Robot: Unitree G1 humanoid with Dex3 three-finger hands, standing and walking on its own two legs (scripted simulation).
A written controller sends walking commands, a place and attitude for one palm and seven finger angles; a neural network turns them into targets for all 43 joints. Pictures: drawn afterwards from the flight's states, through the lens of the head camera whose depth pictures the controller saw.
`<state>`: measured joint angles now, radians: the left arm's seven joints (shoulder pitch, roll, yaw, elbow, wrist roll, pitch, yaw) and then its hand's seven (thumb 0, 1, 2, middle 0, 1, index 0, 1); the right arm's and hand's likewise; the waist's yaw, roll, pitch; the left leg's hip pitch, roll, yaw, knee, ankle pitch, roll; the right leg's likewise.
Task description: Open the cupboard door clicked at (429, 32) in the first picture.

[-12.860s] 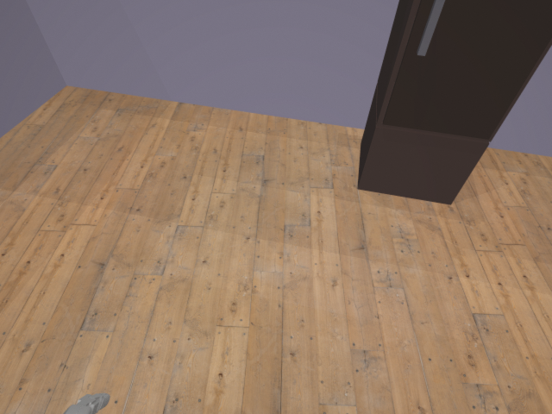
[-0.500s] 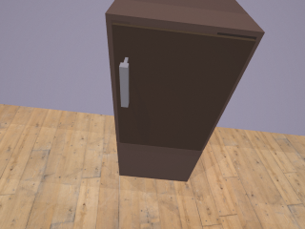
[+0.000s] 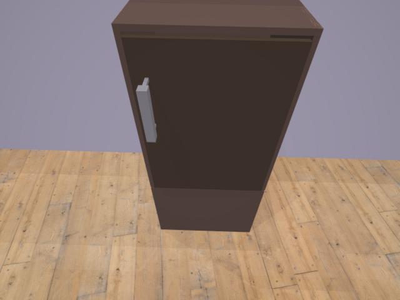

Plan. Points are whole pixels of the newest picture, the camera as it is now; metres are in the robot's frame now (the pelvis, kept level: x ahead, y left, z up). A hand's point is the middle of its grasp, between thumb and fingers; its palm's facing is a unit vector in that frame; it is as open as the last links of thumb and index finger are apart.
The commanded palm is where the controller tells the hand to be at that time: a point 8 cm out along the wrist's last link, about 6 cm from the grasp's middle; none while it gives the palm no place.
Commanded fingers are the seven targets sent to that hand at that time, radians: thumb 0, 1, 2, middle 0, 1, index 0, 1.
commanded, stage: come to a stop and stand still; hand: left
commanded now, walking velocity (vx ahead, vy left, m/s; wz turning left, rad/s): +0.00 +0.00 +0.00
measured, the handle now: (149, 110) +0.57 +0.15 +0.07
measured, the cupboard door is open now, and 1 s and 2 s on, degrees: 0 0 0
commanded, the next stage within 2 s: look again from close up in 0.22 s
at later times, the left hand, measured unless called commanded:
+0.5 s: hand out of the picture -0.06 +0.13 -0.16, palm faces +0.10 -0.98 -0.16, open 7.4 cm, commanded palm none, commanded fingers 0.00 0.90 0.90 -0.20 -0.30 -0.20 -0.30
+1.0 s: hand out of the picture -0.03 +0.14 -0.17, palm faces +0.05 -0.98 -0.17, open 7.4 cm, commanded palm none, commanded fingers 0.00 0.90 0.90 -0.20 -0.30 -0.20 -0.30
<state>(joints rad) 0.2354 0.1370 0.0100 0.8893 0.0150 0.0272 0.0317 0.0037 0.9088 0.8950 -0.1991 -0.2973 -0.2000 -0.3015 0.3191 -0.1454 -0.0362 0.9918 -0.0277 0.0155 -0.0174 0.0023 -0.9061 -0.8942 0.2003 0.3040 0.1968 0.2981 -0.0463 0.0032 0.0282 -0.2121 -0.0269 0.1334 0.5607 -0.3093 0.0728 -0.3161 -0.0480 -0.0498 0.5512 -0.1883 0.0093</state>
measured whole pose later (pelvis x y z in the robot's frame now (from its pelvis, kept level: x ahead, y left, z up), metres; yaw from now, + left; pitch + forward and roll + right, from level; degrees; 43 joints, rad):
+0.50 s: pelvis -0.01 -0.02 +0.01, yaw +1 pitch -2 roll +0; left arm 0.42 0.09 0.00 1.09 0.02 -0.01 0.04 0.01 0.91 0.89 -0.20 -0.30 -0.20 -0.30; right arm 0.35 -0.12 -0.01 1.10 -0.01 0.01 -0.02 0.00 -0.91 -0.89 0.20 0.30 0.20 0.30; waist 0.00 0.00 0.01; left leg -0.18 -0.02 0.10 0.45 -0.23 0.05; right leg -0.27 -0.03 -0.08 0.42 -0.11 -0.01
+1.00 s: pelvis -0.01 -0.02 +0.00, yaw +1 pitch -2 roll +0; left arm 0.36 0.11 0.00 1.07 0.02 -0.02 0.05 0.01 0.91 0.89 -0.20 -0.30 -0.20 -0.30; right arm 0.38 -0.10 0.00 1.08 -0.02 0.00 -0.01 0.00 -0.91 -0.89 0.20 0.30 0.20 0.30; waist -0.02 0.00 0.03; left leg -0.24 -0.01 0.11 0.54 -0.27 0.04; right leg -0.32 -0.04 -0.08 0.51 -0.15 -0.01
